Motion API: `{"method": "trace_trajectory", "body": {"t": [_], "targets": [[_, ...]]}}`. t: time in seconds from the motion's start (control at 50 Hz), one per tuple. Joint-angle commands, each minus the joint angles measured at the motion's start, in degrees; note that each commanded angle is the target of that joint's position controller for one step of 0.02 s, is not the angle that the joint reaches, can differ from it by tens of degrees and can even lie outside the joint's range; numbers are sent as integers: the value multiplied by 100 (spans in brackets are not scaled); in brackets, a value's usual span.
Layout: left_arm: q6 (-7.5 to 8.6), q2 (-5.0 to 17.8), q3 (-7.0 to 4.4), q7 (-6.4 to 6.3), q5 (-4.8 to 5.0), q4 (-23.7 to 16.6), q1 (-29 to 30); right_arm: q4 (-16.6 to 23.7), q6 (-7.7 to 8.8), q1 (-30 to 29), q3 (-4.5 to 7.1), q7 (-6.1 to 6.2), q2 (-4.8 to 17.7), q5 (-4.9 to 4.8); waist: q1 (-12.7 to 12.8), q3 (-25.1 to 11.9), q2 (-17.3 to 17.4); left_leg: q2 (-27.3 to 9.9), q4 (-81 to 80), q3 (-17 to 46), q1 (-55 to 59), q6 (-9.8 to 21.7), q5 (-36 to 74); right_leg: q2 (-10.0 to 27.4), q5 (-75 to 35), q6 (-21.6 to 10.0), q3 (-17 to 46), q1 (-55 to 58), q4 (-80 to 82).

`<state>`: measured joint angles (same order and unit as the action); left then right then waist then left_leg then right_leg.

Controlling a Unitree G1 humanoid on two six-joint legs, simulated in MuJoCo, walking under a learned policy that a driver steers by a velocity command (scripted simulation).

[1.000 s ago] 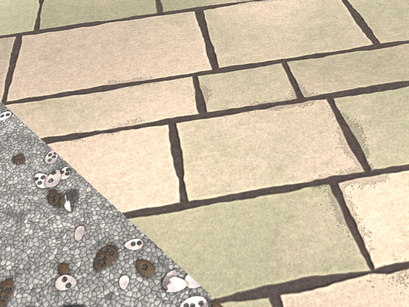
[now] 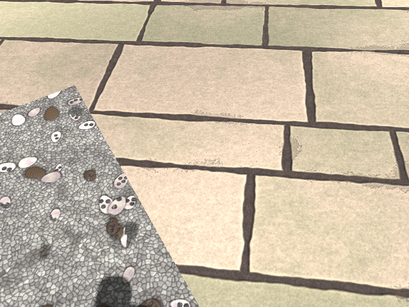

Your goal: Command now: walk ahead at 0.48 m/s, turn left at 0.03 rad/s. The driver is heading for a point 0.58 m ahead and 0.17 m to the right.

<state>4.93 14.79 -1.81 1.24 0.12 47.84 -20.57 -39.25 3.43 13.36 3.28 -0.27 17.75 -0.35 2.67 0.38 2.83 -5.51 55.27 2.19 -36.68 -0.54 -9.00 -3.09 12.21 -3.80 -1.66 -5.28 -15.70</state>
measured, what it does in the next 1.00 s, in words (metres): walks ahead, turning right: left foot, then right foot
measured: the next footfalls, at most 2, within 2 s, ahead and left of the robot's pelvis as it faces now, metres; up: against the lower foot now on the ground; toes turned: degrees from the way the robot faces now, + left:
left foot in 0.26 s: +0.34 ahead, +0.14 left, +0.00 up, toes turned +1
right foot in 0.80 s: +0.61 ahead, -0.14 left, +0.00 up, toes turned -17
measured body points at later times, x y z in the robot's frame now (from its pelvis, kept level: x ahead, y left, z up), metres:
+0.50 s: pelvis +0.29 +0.05 +0.00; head +0.32 +0.05 +0.45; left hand +0.43 +0.32 -0.12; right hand +0.36 -0.23 -0.12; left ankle +0.30 +0.13 -0.75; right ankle +0.34 -0.12 -0.67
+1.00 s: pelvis +0.54 -0.04 -0.01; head +0.58 -0.07 +0.44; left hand +0.75 +0.17 -0.11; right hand +0.59 -0.35 -0.13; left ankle +0.58 +0.12 -0.67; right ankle +0.57 -0.13 -0.75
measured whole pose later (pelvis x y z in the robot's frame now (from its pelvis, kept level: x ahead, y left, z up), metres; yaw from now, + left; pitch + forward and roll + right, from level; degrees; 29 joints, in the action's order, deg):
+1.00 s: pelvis +0.54 -0.04 -0.01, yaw -17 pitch +2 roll +0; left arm 2.4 15.4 -2.6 1.3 -0.7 40.6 -9.6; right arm -45.6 2.5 8.5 2.9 1.1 18.1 -0.3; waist 0.4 5.0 1.6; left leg -4.7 61.6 1.9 -30.8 -3.3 -23.3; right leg -4.0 7.3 -5.1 -1.7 -18.0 -23.7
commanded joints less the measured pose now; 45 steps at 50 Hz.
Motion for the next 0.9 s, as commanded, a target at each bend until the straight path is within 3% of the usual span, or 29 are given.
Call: {"method": "trace_trajectory", "body": {"t": [0.02, 0.1, 0.16, 0.2, 0.22, 0.24, 0.26, 0.28, 0.3, 0.32, 0.34, 0.36, 0.4, 0.42, 0.48, 0.58, 0.62, 0.68, 0.7, 0.74, 0.76, 0.78, 0.8, 0.82, 0.84, 0.86, 0.88, 0.9], "targets": [[59, 1013, -228, -80, 35, -342, 224, 524, 119, -546, -1, -24, 135, 9, -18, 259, -658, -33, -1014, -93, -385, -99, 852, 1283, -1799, -756, 779, 46, 821], [-15, 1108, -238, -128, 90, -136, -253, 711, 211, -1350, -65, -160, 18, -54, 274, 465, -605, 190, -2184, -283, -8, -22, 1573, 1359, -1697, -709, 615, 200, 858], [-116, 1153, -266, -150, 117, -1, -416, 830, 252, -1626, -40, -266, 104, -79, 213, 525, -635, 274, -2581, -205, -78, 182, 1308, 1645, -2135, -650, 661, 825, 589], [-172, 1253, -308, -180, 114, 13, -361, 800, 254, -1431, 24, -295, 267, -60, -16, 312, -741, 432, -2684, -275, 320, 367, 853, 1732, -3245, -545, 635, 1167, 144], [-201, 1336, -336, -198, 100, 3, -313, 717, 239, -1091, 95, -275, 416, -44, -229, 20, -852, 598, -2647, -395, 842, 483, 597, 1702, -4248, -492, 593, 1270, -322], [-249, 1324, -325, -212, 81, -24, -197, 501, 221, -315, 213, -228, 627, -42, -680, -490, -820, 754, -2795, -552, 1903, 667, 686, 1509, -4962, -371, 409, 1128, -1266], [-255, 1193, -254, -230, 18, -113, -167, 276, 186, 630, 308, -152, 870, -13, -1104, -1200, -700, 293, -2564, -126, 3621, 928, 851, 1304, -4216, -209, 321, 179, -2581], [-153, 449, -24, -169, -23, -280, -920, 192, 170, 1197, 445, -119, 1468, 130, -848, -2182, 603, -1375, -2563, 2516, 6140, 1862, -11, 368, -1274, 189, 152, -2315, -5017], [-33, 565, -15, -124, 50, -131, -857, 148, 158, 1313, 324, -117, 964, 47, -962, -2671, 963, -1815, -3444, 4043, 6342, 2021, -634, -23, 1992, 204, 951, -3110, -5898], [27, 1105, -186, -86, 256, -325, -221, 149, 146, 921, 219, -88, 683, 16, -991, -1578, 567, -1608, -3646, 3155, 5522, 1675, -908, 335, 1782, 151, 1046, -3604, -6196], [51, 1106, -185, -87, 298, -470, 197, 159, 142, 522, 174, -70, 562, 8, -818, -882, 214, -1398, -3823, 2320, 4585, 1477, -601, 645, 1252, 132, 839, -3584, -5925], [34, 1015, -190, -100, 214, -512, 406, 111, 164, 224, 132, -88, 410, 39, -628, -399, -45, -1153, -4077, 1769, 3786, 1371, -225, 830, 902, 171, 758, -3439, -5545], [-134, 830, -212, -120, 172, -390, 67, 61, 276, -113, 114, -107, 274, 111, -266, -150, 276, -898, -4530, 1067, 2865, 1306, 129, 1080, 452, 275, 800, -2776, -5234], [-214, 696, -195, -131, 174, -329, -72, 0, 330, -185, 126, -114, 257, 100, -180, -93, 260, -867, -4682, 801, 2640, 1339, 313, 1101, 388, 343, 780, -2662, -5166], [-332, 612, -206, -189, 140, -468, 232, -200, 418, -226, 179, -95, 381, 126, -142, 218, 107, -824, -4927, 101, 2456, 1298, 826, 1131, -196, 483, 877, -3073, -4678], [-210, 430, -143, -23, 100, -745, 1104, -389, 365, -59, 220, 11, 594, 100, -462, 357, -72, -592, -4972, -843, 2818, 1053, 1244, 987, -1782, 429, 452, -3020, -2841], [-200, 363, -108, 52, 100, -933, 1515, -516, 301, 195, 253, 37, 711, 57, -651, 468, -153, -760, -4919, -939, 3227, 1044, 1304, 952, -1845, 357, 303, -3155, -2414], [-211, 415, -118, 157, 101, -1223, 1896, -664, 137, 427, 304, 56, 821, -34, -740, 559, -151, -1012, -4583, -1042, 4057, 966, 1735, 882, -1342, 180, 153, -3527, -2040], [-217, 450, -135, 191, 98, -1306, 1933, -683, 79, 428, 322, 69, 867, -61, -697, 533, -107, -1073, -4389, -1090, 4257, 914, 2157, 816, -1065, 99, 60, -3512, -1975], [-243, 607, -226, 223, 58, -1374, 1684, -662, -25, 310, 356, 119, 1006, -89, -436, 258, 78, -1058, -3579, -1221, 4401, 778, 4216, 443, -430, -105, -264, -2889, -1925], [-246, 788, -336, 213, 27, -1278, 1129, -652, -84, 261, 354, 152, 1038, -84, -106, -98, 141, -956, -2736, -1256, 4334, 681, 5083, 175, -319, -224, -387, -2156, -1851], [-232, 1049, -492, 151, 12, -1072, 260, -631, -107, 173, 308, 179, 969, -102, 392, -568, 10, -690, -1540, -1395, 3848, 454, 4947, -32, -1074, -406, -354, -856, -1347], [-275, 1534, -617, 15, -24, -967, -355, -497, -39, 346, 179, 178, 669, 59, 530, -1240, -782, -319, 206, -1393, 2406, 142, 2521, 877, -3011, -743, 863, 978, -1514], [-245, 1896, -581, -31, -117, -1191, 108, -325, 100, 966, -57, 71, 73, 135, -129, -2197, -2051, 927, 2539, -792, 266, -285, -2749, 2689, -4440, -2201, 4005, 2755, -1139], [-260, 1355, -458, 0, -87, -1245, -61, -596, 199, 789, 96, -13, 798, -26, 355, -2918, -888, 617, 2832, 434, 333, -224, -2747, 2647, -4767, -2173, 3707, 2698, -1022], [-248, 1124, -377, 13, -68, -1187, 196, -432, 206, 284, 105, -39, 803, -221, 308, -2080, -811, 323, 2628, 362, -14, -140, -2544, 2382, -4907, -1880, 2683, 2186, -1099], [-221, 968, -343, 24, 20, -1107, 470, -392, 196, 30, 62, 14, 642, -148, 119, -1219, -336, 95, 1996, 175, -170, -124, -2225, 2020, -4557, -1515, 2058, 1278, -930], [-210, 786, -287, -7, 42, -1105, 723, -424, 141, -122, 93, 80, 657, -40, -17, -876, -258, -54, 1541, 133, 0, -137, -1945, 1839, -4181, -1320, 1779, 639, -725]]}}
